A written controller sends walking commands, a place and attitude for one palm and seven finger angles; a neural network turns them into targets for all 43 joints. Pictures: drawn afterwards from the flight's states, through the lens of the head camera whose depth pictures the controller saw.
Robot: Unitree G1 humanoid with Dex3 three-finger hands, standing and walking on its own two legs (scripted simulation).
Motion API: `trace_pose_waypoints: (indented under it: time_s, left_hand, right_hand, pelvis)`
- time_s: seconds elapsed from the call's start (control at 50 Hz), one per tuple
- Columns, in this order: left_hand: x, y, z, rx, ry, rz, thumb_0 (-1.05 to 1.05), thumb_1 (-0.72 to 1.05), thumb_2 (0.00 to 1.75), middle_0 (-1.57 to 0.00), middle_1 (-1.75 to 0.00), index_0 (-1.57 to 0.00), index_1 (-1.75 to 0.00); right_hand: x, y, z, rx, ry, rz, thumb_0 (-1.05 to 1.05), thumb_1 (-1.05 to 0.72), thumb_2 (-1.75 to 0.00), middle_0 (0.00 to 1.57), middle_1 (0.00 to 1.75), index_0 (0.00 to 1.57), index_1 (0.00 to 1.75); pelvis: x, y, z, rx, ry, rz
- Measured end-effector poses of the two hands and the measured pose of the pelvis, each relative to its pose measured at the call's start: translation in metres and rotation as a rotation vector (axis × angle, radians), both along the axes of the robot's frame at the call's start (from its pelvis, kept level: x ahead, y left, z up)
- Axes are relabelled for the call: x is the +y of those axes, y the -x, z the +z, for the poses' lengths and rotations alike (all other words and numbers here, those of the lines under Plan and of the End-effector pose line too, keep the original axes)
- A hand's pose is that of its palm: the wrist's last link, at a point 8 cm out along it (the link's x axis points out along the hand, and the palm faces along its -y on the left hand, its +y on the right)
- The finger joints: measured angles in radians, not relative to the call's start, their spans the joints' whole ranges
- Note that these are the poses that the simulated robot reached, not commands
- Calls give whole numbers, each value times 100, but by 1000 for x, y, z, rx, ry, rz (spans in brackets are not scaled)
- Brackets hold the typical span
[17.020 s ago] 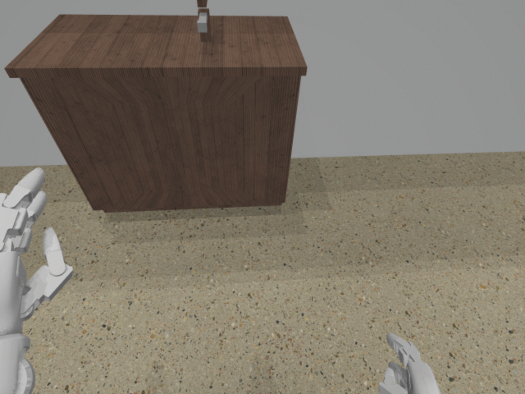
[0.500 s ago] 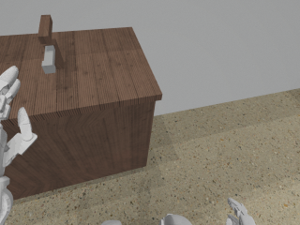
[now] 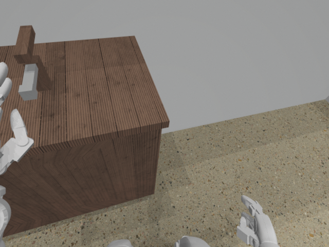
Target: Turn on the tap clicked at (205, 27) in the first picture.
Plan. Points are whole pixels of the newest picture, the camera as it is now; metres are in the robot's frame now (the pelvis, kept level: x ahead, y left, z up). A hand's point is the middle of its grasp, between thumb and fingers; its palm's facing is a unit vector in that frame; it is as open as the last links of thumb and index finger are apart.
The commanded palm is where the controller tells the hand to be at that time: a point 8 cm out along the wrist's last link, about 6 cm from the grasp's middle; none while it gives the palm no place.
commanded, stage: come to a stop and stand still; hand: left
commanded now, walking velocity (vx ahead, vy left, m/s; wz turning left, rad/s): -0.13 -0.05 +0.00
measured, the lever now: (28, 92) +0.40 +0.37 +0.12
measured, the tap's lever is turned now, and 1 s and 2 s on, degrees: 0 0 0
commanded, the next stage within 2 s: look again from close up in 1.30 s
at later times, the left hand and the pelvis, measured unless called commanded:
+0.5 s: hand (74, 117) +0.29 +0.20 +0.19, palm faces +0.35 -0.82 -0.45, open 7.4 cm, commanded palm +0.23 +0.24 +0.19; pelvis +0.06 -0.03 +0.01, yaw -2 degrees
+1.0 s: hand (45, 116) +0.29 +0.26 +0.17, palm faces +0.35 -0.86 -0.36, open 7.4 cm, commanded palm +0.24 +0.28 +0.19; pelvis +0.06 +0.01 +0.01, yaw -3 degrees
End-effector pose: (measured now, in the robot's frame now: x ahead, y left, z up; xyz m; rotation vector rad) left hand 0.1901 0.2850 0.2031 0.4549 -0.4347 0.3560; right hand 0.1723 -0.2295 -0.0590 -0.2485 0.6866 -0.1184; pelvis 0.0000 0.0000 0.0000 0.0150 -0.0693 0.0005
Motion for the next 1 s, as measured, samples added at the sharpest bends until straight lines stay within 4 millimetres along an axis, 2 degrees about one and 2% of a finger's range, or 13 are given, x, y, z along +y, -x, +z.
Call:
trace_pose_waypoints:
  time_s: [0.06, 0.12, 0.18, 0.26, 0.34, 0.44, 0.52, 0.6, 0.66, 0.72, 0.82, 0.88, 1.0]
  left_hand:
    - [-7, -18, 23, 0, -94, -18, 1, 88, 90, -21, -30, -21, -31]
    - [-17, -27, 31, 58, -158, -16, 1, 89, 90, -21, -30, -21, -31]
    - [-27, -34, 19, 143, -206, 9, 1, 89, 90, -21, -30, -21, -31]
    - [-36, -46, -7, 239, -94, 50, 1, 89, 90, -21, -30, -21, -31]
    - [-46, -55, -20, 261, -13, 38, 1, 88, 90, -21, -30, -21, -31]
    - [-51, -60, -8, 201, -20, -11, 1, 88, 90, -21, -30, -21, -31]
    - [-45, -61, 5, 156, -55, -3, 1, 88, 90, -21, -30, -21, -31]
    - [-36, -60, 4, 159, -31, 25, 1, 88, 90, -21, -30, -21, -31]
    - [-8, -72, 17, 100, -139, 53, 1, 88, 90, -21, -30, -22, -31]
    - [15, -78, 12, 76, -64, 95, 1, 88, 90, -21, -30, -21, -31]
    - [-5, -74, -23, 177, 62, -15, 1, 89, 90, -20, -30, -20, -31]
    - [-15, -69, -35, 209, 81, -91, 1, 89, 90, -20, -30, -20, -31]
    - [14, -67, -17, 102, 20, -39, 1, 88, 90, -21, -30, -21, -31]
  right_hand:
    - [0, -4, 1, 4, -53, -14, 1, -91, -90, 20, 30, 20, 30]
    - [-3, -7, -8, 24, -109, -25, 1, -90, -90, 20, 30, 20, 30]
    - [-11, -11, -26, 45, -145, -33, 1, -90, -90, 20, 30, 20, 30]
    - [-24, -14, -40, 121, -136, -41, 1, -90, -90, 20, 30, 20, 30]
    - [-34, -19, -35, 147, -80, -44, 1, -91, -90, 20, 30, 20, 30]
    - [-42, -33, -16, 108, -27, -67, 1, -91, -90, 20, 30, 20, 30]
    - [-43, -49, -4, 49, -14, -63, 1, -91, -90, 20, 30, 20, 30]
    - [-39, -60, 3, 7, -17, -59, 1, -91, -90, 20, 30, 20, 30]
    - [-32, -61, 3, 7, 2, -3, 1, -91, -90, 20, 30, 20, 30]
    - [-21, -57, 6, -3, -18, 5, 1, -91, -90, 20, 30, 20, 30]
    - [-3, -44, 8, -24, -46, -13, 1, -90, -90, 20, 30, 20, 30]
    - [9, -36, 8, -6, -47, -18, 1, -90, -90, 20, 30, 20, 30]
    - [26, -33, 8, 28, -37, 7, 1, -90, -90, 20, 30, 20, 30]
  pelvis:
    - [-5, -11, 7, 23, 16, -4]
    - [-10, -26, 9, 49, 25, -22]
    - [-22, -41, 1, 58, 12, -27]
    - [-29, -51, 4, 59, 25, -25]
    - [-31, -56, 7, 60, 13, -27]
    - [-34, -61, 11, 61, 5, -35]
    - [-33, -64, 13, 72, 17, -35]
    - [-28, -67, 15, 75, 21, -39]
    - [-25, -62, 14, 77, 26, -38]
    - [-17, -59, 15, 69, 19, -52]
    - [3, -60, 16, 56, 12, -65]
    - [8, -61, 15, 50, 12, -62]
    - [11, -63, 14, 44, 22, -45]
